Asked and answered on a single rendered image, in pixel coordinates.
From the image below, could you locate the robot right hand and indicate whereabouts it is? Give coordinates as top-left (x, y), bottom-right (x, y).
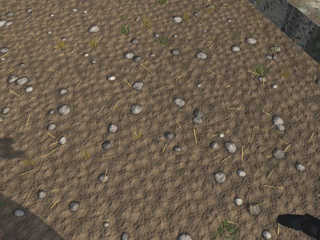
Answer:
top-left (277, 213), bottom-right (320, 240)

